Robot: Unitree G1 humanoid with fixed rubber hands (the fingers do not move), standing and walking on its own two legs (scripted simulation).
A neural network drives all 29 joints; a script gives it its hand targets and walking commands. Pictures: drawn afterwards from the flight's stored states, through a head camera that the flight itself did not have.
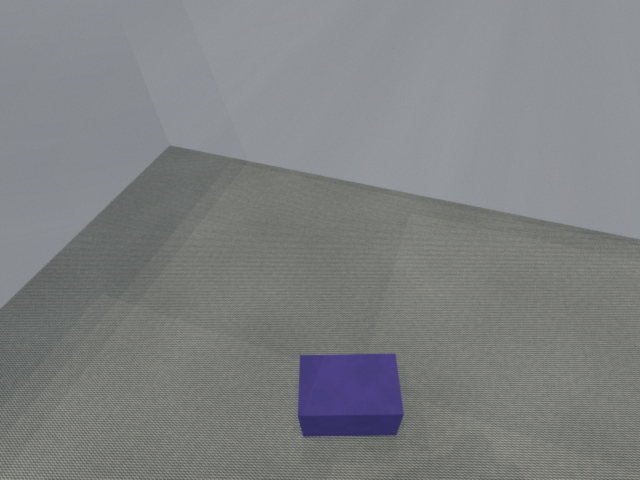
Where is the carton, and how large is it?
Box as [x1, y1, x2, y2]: [298, 353, 403, 436]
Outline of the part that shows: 395,353 300,355 298,417 303,436 395,434 403,414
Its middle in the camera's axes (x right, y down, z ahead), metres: +0.08 +0.45 +1.14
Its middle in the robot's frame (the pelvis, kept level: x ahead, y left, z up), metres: +0.48 -0.03 -0.68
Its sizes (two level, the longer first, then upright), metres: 0.278 0.170 0.190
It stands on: the floor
